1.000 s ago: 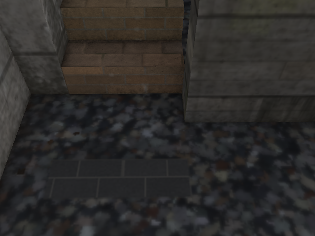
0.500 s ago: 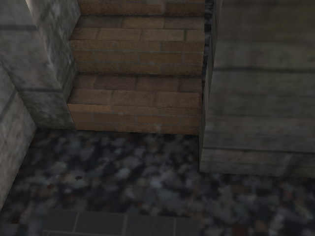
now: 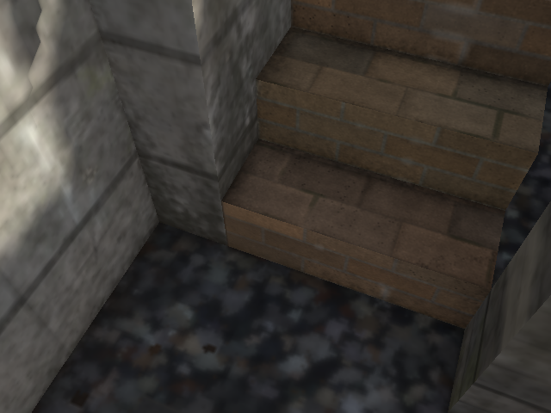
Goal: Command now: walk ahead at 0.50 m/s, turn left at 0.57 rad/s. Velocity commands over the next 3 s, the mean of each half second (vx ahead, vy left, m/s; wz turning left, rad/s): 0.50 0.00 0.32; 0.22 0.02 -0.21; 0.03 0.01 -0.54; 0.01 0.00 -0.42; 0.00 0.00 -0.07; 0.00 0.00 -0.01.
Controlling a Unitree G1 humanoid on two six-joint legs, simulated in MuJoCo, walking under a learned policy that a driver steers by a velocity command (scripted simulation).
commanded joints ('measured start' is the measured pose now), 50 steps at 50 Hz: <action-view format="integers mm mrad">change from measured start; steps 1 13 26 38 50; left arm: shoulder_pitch -7 -318 -51 -58 -53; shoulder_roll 130 100 144 228 143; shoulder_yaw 40 17 43 75 65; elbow -91 -237 -119 -63 -122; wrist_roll -3 -8 16 -27 -20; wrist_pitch -16 -16 -17 31 113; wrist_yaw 9 -24 -20 28 46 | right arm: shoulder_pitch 49 221 123 69 47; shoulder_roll -87 -173 -124 -24 -104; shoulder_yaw -23 -28 -13 13 -8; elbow -67 -18 11 -37 -28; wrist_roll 5 9 -18 -39 -60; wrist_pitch -9 -9 -24 -15 16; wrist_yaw -25 -51 -49 -60 -122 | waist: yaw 8 -120 -11 -27 -10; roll -25 91 -29 -155 122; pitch -111 -27 -77 -109 -165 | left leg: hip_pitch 337 283 -158 -54 241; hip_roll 248 227 193 105 410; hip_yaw -346 -286 -147 -56 -213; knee -253 -262 668 160 -208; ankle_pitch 316 118 -131 30 452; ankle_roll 196 114 -96 -203 127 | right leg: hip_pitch -303 -225 311 328 -172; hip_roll -61 26 -207 -96 45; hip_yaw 42 -18 312 41 26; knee -51 -689 -1019 -883 -25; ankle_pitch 51 474 569 1205 -209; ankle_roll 28 35 -239 -174 59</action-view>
